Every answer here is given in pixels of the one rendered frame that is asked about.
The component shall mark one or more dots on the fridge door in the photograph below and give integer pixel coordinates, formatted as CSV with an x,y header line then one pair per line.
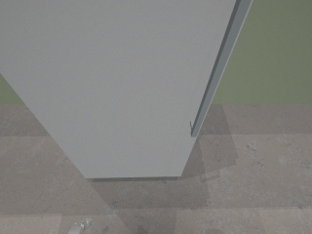
x,y
115,82

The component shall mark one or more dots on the handle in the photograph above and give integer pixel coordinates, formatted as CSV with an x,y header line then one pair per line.
x,y
238,14

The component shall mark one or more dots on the left robot hand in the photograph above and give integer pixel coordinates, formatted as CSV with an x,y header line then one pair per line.
x,y
80,226

